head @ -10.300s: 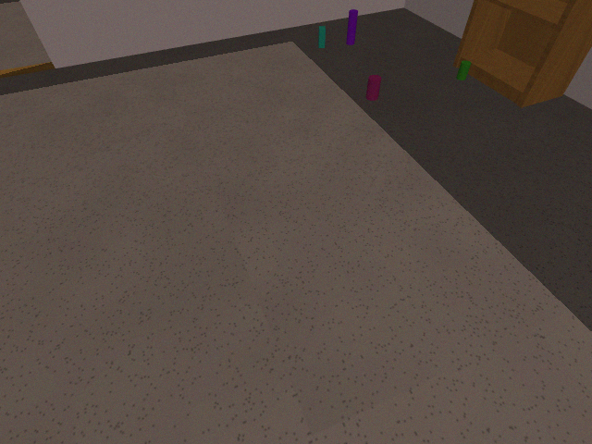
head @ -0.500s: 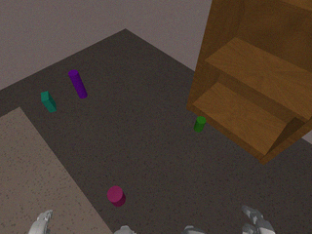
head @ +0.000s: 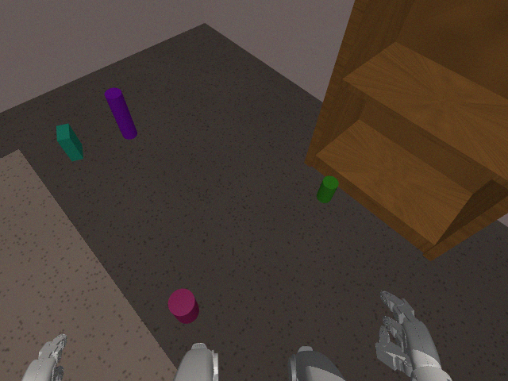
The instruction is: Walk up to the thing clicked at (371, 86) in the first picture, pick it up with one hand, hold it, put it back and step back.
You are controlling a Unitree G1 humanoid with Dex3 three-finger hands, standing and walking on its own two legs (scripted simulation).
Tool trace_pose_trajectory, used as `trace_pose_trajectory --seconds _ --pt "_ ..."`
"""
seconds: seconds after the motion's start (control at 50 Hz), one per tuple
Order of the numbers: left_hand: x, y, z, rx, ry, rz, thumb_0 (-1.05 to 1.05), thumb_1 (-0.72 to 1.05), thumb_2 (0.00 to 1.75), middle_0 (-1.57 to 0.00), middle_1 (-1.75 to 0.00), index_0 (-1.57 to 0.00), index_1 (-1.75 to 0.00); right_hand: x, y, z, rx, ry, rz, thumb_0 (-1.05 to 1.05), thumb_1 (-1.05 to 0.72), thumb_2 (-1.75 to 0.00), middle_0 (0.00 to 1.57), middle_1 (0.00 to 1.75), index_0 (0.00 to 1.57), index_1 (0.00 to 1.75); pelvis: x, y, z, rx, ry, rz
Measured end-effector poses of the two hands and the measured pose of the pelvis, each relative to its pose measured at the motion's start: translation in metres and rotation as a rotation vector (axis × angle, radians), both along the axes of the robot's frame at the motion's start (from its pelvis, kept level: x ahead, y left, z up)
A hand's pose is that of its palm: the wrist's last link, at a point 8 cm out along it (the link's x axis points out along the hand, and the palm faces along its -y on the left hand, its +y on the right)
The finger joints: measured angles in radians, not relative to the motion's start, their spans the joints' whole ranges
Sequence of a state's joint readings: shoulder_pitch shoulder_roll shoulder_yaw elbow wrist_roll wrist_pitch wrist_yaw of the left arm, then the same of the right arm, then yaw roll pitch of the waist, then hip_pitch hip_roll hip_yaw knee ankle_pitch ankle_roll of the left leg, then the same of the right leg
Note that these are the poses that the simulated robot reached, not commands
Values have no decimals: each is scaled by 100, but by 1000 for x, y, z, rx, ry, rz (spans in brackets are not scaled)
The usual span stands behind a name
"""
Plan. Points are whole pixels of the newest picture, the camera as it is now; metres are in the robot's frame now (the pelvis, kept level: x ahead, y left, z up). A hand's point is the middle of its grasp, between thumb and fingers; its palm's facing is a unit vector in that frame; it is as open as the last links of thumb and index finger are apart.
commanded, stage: go down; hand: left
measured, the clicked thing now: (184, 306) +0.37 +0.20 -0.61
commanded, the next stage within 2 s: approach in 1.98 s
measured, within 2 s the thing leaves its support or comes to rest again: neither
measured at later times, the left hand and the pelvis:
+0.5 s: hand (85, 338) +0.23 +0.32 -0.20, palm faces +0.12 -0.97 -0.22, open 17.2 cm; pelvis -0.04 +0.00 -0.12, yaw -2 degrees
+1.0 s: hand (83, 319) +0.27 +0.36 -0.25, palm faces +0.11 -0.98 -0.17, open 16.9 cm; pelvis -0.07 +0.00 -0.21, yaw -4 degrees
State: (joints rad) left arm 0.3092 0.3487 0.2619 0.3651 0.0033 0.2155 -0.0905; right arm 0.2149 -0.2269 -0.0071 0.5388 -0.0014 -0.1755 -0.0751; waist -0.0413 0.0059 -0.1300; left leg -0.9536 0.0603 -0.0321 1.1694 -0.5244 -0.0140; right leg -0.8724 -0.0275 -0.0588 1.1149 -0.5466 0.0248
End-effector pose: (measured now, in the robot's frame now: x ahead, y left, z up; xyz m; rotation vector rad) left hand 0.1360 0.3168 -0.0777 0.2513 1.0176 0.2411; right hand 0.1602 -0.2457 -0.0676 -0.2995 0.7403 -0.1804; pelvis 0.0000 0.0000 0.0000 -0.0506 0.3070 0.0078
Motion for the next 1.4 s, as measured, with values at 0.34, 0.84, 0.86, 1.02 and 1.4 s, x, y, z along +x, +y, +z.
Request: trace_pose_trajectory --seconds 0.34,0.84,0.86,1.02,1.4 --pt "29 35 -62 -41 -239 -27 0 -57 5 -8 -9 -8 -8 -17 -11 -73 -48 54 56 1 -91 -90 21 30 20 30 -27 0 -68 -1 135 -11" --pt "99 82 -144 -67 -596 -114 -1 -43 13 -5 -12 -5 -11 -68 -27 -222 -81 278 83 1 -89 -90 21 30 20 30 -64 -5 -189 -21 267 -46" --pt "102 83 -147 -70 -605 -116 -1 -42 12 -5 -11 -5 -10 -70 -28 -225 -84 281 82 1 -89 -90 21 30 20 30 -65 -5 -193 -23 269 -47" --pt "113 92 -160 -84 -655 -130 -1 -42 12 -5 -10 -4 -9 -79 -32 -245 -107 298 78 1 -90 -90 21 30 20 30 -71 -3 -216 -31 271 -57" --pt "128 106 -187 -99 -751 -148 -1 -48 11 -4 -9 -4 -9 -93 -35 -288 -133 324 106 1 -91 -91 21 30 20 30 -82 -3 -262 -41 260 -70"
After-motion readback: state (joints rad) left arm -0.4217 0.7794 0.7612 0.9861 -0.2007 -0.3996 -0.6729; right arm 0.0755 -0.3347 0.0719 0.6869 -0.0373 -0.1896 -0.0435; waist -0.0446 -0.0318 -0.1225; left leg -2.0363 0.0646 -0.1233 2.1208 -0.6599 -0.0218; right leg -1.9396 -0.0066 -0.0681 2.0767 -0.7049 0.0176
